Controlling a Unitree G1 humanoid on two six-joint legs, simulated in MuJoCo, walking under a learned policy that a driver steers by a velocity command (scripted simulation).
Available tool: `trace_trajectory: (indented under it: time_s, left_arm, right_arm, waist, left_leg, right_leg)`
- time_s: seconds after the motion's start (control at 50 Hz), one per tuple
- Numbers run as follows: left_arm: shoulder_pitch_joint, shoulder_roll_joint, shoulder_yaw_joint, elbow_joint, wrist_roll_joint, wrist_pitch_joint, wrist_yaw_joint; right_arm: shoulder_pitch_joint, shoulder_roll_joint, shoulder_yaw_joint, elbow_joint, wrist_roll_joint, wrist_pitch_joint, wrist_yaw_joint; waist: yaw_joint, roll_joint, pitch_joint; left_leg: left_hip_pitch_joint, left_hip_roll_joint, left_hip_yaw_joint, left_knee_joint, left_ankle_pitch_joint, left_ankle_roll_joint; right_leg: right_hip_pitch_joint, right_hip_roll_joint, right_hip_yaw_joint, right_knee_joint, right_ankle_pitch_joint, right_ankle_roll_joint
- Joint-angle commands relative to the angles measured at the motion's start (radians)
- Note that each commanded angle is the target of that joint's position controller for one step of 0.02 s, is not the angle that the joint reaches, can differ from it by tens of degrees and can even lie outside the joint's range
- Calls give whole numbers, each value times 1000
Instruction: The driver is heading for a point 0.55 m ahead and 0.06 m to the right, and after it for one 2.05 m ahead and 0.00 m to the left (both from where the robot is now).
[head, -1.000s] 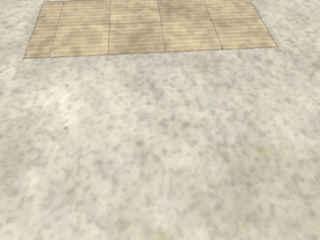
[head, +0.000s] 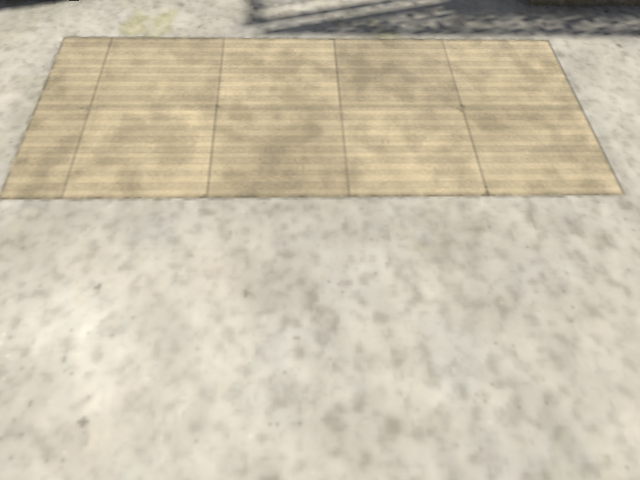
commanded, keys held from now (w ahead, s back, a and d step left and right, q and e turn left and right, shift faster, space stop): w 1.00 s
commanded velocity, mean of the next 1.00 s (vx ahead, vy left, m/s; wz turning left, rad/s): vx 0.50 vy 0.00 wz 0.00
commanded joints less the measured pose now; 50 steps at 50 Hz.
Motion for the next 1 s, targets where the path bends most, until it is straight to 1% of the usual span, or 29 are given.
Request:
trace_trajectory:
  time_s: [0.02,0.04,0.08,0.12,0.2,0.3,0.34,0.36,0.38,0.4,0.42,0.44,0.46,0.48,0.5,0.52,0.54,0.56,0.58,0.62,0.68,0.76,0.86,0.9,0.92,0.94,0.96,0.98,1.0]
  left_arm:
    - [54,51,23,-46,5,11,10]
    - [44,47,25,-51,7,18,12]
    - [-30,58,30,-78,15,23,15]
    - [-104,54,31,-102,19,20,13]
    - [-235,31,21,-137,14,12,-1]
    - [-367,32,10,-186,3,1,-28]
    - [-374,45,11,-200,1,-6,-41]
    - [-350,58,15,-198,0,-9,-44]
    - [-297,79,24,-186,1,-12,-44]
    - [-180,109,43,-151,5,-13,-41]
    - [2,165,68,-96,10,-12,-33]
    - [158,266,93,-69,31,-9,-26]
    - [180,235,80,-57,18,-5,-30]
    - [112,167,57,-69,11,-6,-30]
    - [25,128,45,-91,14,-6,-27]
    - [-49,101,34,-101,21,-7,-31]
    - [-89,72,25,-105,29,-11,-34]
    - [-100,62,22,-100,34,-13,-37]
    - [-90,65,23,-91,32,-16,-38]
    - [-57,95,30,-72,30,-20,-29]
    - [-5,116,34,-50,28,-15,-11]
    - [51,122,32,-25,18,-7,0]
    - [131,133,39,23,9,10,5]
    - [130,143,46,32,5,19,9]
    - [120,149,49,33,4,24,11]
    - [100,158,52,30,3,28,11]
    - [74,156,50,25,2,33,12]
    - [68,128,39,15,8,36,12]
    - [144,53,14,-5,23,26,7]
  right_arm:
    - [20,-81,-13,-25,-7,-17,2]
    - [38,-97,-17,-14,-6,-19,-2]
    - [74,-126,-24,2,-6,-19,-16]
    - [110,-131,-23,16,-3,-12,-29]
    - [166,-140,-22,36,7,-3,-40]
    - [244,-151,-28,80,15,16,-44]
    - [242,-161,-35,88,18,25,-48]
    - [231,-167,-38,88,19,29,-50]
    - [209,-177,-41,84,20,32,-50]
    - [182,-173,-39,78,21,37,-50]
    - [176,-145,-28,66,14,39,-49]
    - [264,-55,1,44,0,27,-43]
    - [291,-17,16,58,10,1,-35]
    - [210,-123,-11,42,37,-19,-29]
    - [124,-143,-15,16,49,-28,-29]
    - [84,-132,-18,11,40,-26,-35]
    - [84,-126,-27,14,26,-14,-42]
    - [109,-102,-26,20,22,2,-43]
    - [126,-79,-25,27,20,14,-45]
    - [101,-71,-27,17,16,27,-49]
    - [-10,-75,-32,-20,5,28,-48]
    - [-142,-51,-22,-54,9,20,-35]
    - [-272,-52,-10,-102,20,10,-11]
    - [-281,-66,-11,-116,23,3,1]
    - [-259,-79,-15,-114,24,0,4]
    - [-209,-99,-24,-103,23,-3,5]
    - [-100,-128,-42,-71,20,-4,2]
    - [80,-182,-68,-15,16,-4,-5]
    - [238,-274,-91,14,-4,-2,-13]
  waist:
    - [23,118,-62]
    - [27,111,-46]
    - [17,88,-16]
    - [-2,79,-2]
    - [-42,87,23]
    - [-82,87,67]
    - [-67,98,65]
    - [-48,107,51]
    - [-13,120,17]
    - [52,118,-52]
    - [123,88,-171]
    - [119,-108,-342]
    - [109,-254,-435]
    - [111,-171,-315]
    - [91,-111,-200]
    - [58,-33,-119]
    - [23,-32,-81]
    - [-2,-49,-68]
    - [-12,-50,-61]
    - [-21,-36,-31]
    - [2,-18,0]
    - [40,-28,26]
    - [79,-28,68]
    - [65,-38,67]
    - [48,-47,53]
    - [16,-62,21]
    - [-46,-63,-44]
    - [-117,-35,-158]
    - [-119,138,-321]
  left_leg:
    - [141,250,-277,-294,89,163]
    - [126,247,-252,-312,117,171]
    - [144,252,-226,-333,164,178]
    - [184,248,-203,-339,189,167]
    - [221,221,-140,-347,170,135]
    - [362,273,-139,-297,170,133]
    - [412,301,-147,-253,226,121]
    - [424,307,-146,-223,287,111]
    - [424,300,-135,-165,426,99]
    - [400,263,-102,-32,583,79]
    - [282,205,-60,190,565,47]
    - [-82,81,-8,589,193,-17]
    - [-309,-31,-112,814,-408,-37]
    - [-411,39,-184,907,-389,-14]
    - [-430,93,-154,893,-302,2]
    - [-390,138,-132,826,-218,0]
    - [-330,171,-137,757,-166,-1]
    - [-274,183,-138,724,-136,-4]
    - [-250,187,-132,696,-123,-9]
    - [-284,193,-123,629,-64,-26]
    - [-375,193,-120,465,86,-50]
    - [-343,157,-84,242,250,-55]
    - [-364,130,-73,106,209,-39]
    - [-346,121,-71,74,140,-16]
    - [-301,109,-63,61,104,-3]
    - [-211,83,-41,52,73,12]
    - [-52,47,-8,33,72,33]
    - [212,61,-28,53,96,68]
    - [607,309,-377,57,48,185]
  right_leg:
    - [-138,-92,34,-27,91,0]
    - [-153,-96,29,-56,116,8]
    - [-228,-104,27,-148,200,28]
    - [-283,-102,24,-259,298,42]
    - [-256,-65,-11,-485,449,43]
    - [-277,-36,-25,-624,398,28]
    - [-256,-26,-27,-656,330,4]
    - [-208,-14,-36,-670,296,-10]
    - [-112,13,-58,-681,268,-26]
    - [56,50,-89,-702,275,-50]
    - [329,22,-55,-678,302,-88]
    - [740,-239,323,-683,251,-219]
    - [867,-356,697,-859,121,-307]
    - [772,-319,610,-882,51,-252]
    - [625,-282,460,-898,89,-212]
    - [466,-241,350,-936,168,-192]
    - [363,-203,274,-969,220,-173]
    - [300,-182,232,-999,239,-168]
    - [267,-172,203,-1022,263,-175]
    - [245,-167,154,-1056,319,-188]
    - [287,-162,109,-1076,366,-181]
    - [310,-128,36,-1084,356,-147]
    - [451,-179,31,-1036,359,-143]
    - [504,-207,39,-994,412,-132]
    - [519,-215,39,-965,469,-122]
    - [521,-210,30,-910,604,-110]
    - [501,-177,-2,-786,765,-90]
    - [396,-118,-44,-570,767,-58]
    - [50,-6,-94,-185,429,2]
